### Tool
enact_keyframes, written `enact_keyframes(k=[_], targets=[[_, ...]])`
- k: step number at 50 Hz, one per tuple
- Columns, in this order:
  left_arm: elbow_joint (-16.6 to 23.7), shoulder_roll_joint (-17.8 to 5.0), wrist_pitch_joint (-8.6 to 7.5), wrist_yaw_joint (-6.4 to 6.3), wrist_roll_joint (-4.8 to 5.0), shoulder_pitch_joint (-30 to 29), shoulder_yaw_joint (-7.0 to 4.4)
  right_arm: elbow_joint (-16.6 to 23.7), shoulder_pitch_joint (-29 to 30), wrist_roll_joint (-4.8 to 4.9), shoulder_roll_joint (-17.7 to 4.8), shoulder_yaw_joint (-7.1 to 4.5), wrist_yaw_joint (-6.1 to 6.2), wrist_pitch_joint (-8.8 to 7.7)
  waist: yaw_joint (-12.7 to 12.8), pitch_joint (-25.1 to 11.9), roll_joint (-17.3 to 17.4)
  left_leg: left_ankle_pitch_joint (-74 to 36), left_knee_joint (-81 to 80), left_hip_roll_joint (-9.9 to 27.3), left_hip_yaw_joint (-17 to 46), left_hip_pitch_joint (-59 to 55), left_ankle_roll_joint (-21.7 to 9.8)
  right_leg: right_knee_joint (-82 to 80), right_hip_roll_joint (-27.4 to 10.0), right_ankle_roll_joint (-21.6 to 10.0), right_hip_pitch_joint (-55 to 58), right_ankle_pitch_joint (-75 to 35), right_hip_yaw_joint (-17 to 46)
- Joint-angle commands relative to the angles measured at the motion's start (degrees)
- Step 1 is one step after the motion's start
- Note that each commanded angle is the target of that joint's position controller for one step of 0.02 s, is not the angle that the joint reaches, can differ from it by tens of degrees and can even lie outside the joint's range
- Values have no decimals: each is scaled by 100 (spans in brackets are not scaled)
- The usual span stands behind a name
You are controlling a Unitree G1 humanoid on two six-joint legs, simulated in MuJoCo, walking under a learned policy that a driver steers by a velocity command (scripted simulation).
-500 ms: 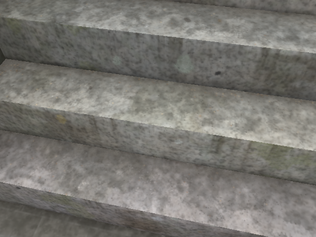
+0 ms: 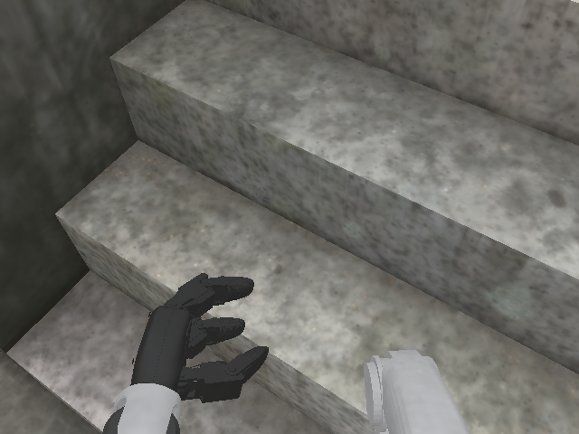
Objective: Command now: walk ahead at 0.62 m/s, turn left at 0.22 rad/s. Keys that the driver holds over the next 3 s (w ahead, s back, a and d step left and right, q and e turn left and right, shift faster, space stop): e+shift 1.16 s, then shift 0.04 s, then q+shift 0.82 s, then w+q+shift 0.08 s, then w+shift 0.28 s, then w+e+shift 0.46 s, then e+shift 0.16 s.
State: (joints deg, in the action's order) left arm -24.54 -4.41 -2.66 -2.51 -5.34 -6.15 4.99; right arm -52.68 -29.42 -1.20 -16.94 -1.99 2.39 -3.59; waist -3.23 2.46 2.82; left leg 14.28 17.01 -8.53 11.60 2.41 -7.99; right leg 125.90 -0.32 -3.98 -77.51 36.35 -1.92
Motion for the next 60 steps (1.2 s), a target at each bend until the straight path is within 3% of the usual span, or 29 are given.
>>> enact_keyframes(k=[1,3,4,5,6,7,9,11,13,15,16,17,19,22,24,26,29,33,34,35,36,37,39,41,46,53,56,59,60], targets=[[244,-520,45,4,197,309,-26,725,1223,492,-648,-87,100,7,859,-1067,-853,-8828,-1136,1170,-529,2462,-252,-3883,327,-101,5242,-1395,-851],[-564,-1086,164,-195,559,2747,-403,588,1648,535,-1658,-513,26,-362,1933,-2649,1070,-13048,1041,2042,-301,569,-25,-5078,405,-25,6764,-1696,-62],[-1077,-1490,62,-162,563,3068,-531,683,1344,699,-1373,-516,-68,-412,1808,-3109,-635,-11540,3703,1154,-420,829,654,-7054,446,-570,7753,-1771,509],[-1556,-1573,39,-131,604,2805,-668,773,1136,341,-820,-355,-305,-276,1438,-3943,-3045,-971,6920,-403,-26,2578,1056,-9067,-691,-1494,9082,-2910,3221],[-1715,-1753,169,-178,656,2336,-878,728,492,-201,-390,-158,-368,-295,635,-4704,-2897,-128,9208,-741,1114,2920,693,-8516,-806,-1315,9308,-4124,4349],[-1954,-1233,295,-158,796,2294,-786,987,1011,-393,75,70,-420,-288,505,-3750,-1943,-589,9464,-386,514,3001,608,-8211,-26,-873,8139,-5420,3318],[-2423,-580,326,-164,617,2151,-642,1278,1381,-489,447,184,-293,-4,-53,-1601,178,-279,9703,76,-203,4763,695,-8791,-101,-858,6813,-4537,3028],[-2402,-379,284,-99,498,1837,-583,1657,2141,-472,593,299,-211,249,-117,-398,168,-66,9671,312,-593,5244,862,-9139,310,-744,5633,-3492,2497],[-2392,-782,109,-13,462,1999,-702,1904,2433,-391,538,338,-137,309,-66,-98,142,114,9120,533,-790,5239,854,-9422,385,-619,5028,-3453,2341],[-2357,-1004,50,-21,417,2042,-747,2150,2661,-327,663,381,-112,332,-106,-30,4,-271,8598,598,-824,5201,969,-9546,445,-560,4598,-3044,2613],[-1952,-1428,-101,174,102,2139,-714,2570,2424,120,328,428,-435,283,-84,-1153,-1350,-945,7503,496,-295,5336,597,-10140,519,-673,4604,-1785,2578],[-1908,-1486,-79,227,-15,2104,-738,2350,2416,-28,167,301,-478,307,103,-874,-1310,-1351,7440,588,-266,5352,744,-10309,425,-675,4427,-830,2960],[-1726,-1829,-64,283,128,2475,-806,2277,2348,-218,147,231,-481,374,187,-867,-1111,-1076,7819,480,-265,5904,1087,-10511,121,-908,4895,58,3932],[-1483,-1680,-226,356,265,2899,-787,2252,2643,-28,-30,111,-164,274,504,-699,-1055,-557,7436,602,-61,6212,1446,-10479,-174,-1079,5557,362,4398],[-1148,-1622,-294,306,407,2666,-745,2247,2559,-109,-21,53,-120,196,413,-778,-1254,-428,7722,576,-439,5405,1515,-10530,-15,-939,5192,187,4225],[-849,-1585,-268,198,432,2660,-728,2424,2835,-86,10,20,-124,77,604,-734,-1072,-171,7032,636,-341,5148,1585,-10434,135,-922,5309,42,4236],[-505,-1810,-274,108,753,2590,-868,2542,3202,-209,394,114,-284,-18,745,-546,-1289,1204,3867,527,-1172,4087,1564,-10652,437,-737,5944,-394,4008],[-162,-1835,-41,205,554,1411,-932,2078,2092,19,282,27,-509,-15,210,-590,-977,-1154,948,701,-763,2053,1237,-9902,331,-561,5982,-3264,4553],[-275,-1720,56,235,534,1733,-920,1920,1958,9,129,-36,-538,-75,270,-961,-668,-1972,671,1068,-665,1222,1009,-9299,475,-400,5850,-3287,4522],[-305,-1204,103,253,577,2601,-850,1877,2046,6,-301,-128,-555,-202,908,-1735,296,-4648,1317,1944,-32,110,102,-8136,1253,131,5404,-1631,3432],[-187,-1105,151,270,402,3304,-844,2108,1933,-73,-985,-362,-501,-151,1042,-2159,1538,-6581,1475,3605,1857,-1293,-1650,-6731,1820,827,3311,569,2291],[-291,-1734,95,235,425,3247,-997,2106,1308,-232,-1251,-538,-416,-143,413,-1817,1105,-6481,1318,4087,2618,-1176,-2171,-3930,1795,1247,2266,1189,1902],[-754,-2000,149,298,506,3038,-1052,2470,3030,-204,-463,-199,-408,-29,914,-1039,621,-3057,754,3264,1032,1306,-1146,-917,982,1221,2449,-1043,1435],[-554,-1674,-66,324,343,1795,-843,2639,3710,-80,208,132,-257,196,752,-854,-111,-958,273,2429,-142,1927,-832,-1272,820,1019,2467,-1668,1036],[-928,-1563,-155,678,436,1105,-710,2529,2537,-157,-382,-48,-21,-41,-79,-871,349,-574,-179,2307,-1143,282,-670,-2871,253,1170,2239,-1916,489],[-1057,-1370,4,865,338,1276,-527,2348,2235,-355,-676,-146,-119,109,98,-445,641,-675,-313,3242,-1757,459,-699,-6765,-359,710,4017,-1163,-50],[-985,-1383,71,911,386,1909,-611,2319,2787,-476,-755,-163,1,-71,513,-666,539,-1245,34,3620,-1854,359,-528,-7918,-351,314,4817,-2297,8],[-1085,-1527,-71,734,471,2123,-842,1986,2357,-302,-634,-175,5,51,312,-729,214,-286,1023,3026,-2269,271,111,-10220,338,-157,5906,-3002,-442],[-1120,-1743,-131,552,436,2329,-991,1813,2023,-322,-241,-74,-56,101,339,-865,-260,14,1912,2624,-2614,967,541,-10175,206,-504,6738,-4025,93]])
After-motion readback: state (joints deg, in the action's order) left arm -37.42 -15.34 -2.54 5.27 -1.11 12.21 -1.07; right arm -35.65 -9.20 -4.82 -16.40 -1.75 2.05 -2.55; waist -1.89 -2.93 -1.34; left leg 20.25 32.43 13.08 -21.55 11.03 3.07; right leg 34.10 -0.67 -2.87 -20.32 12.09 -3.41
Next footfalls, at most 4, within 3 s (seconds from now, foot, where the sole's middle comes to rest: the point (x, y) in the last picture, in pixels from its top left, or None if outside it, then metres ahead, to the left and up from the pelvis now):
0.10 right None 0.22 -0.10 -0.57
0.68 left None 0.32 0.11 -0.57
1.20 right None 0.14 -0.11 -0.57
1.52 left None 0.31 0.04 -0.57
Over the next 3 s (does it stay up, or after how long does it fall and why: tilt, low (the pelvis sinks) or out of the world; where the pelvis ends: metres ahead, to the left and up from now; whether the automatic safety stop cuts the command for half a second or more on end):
stays up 0.47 -0.18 0.43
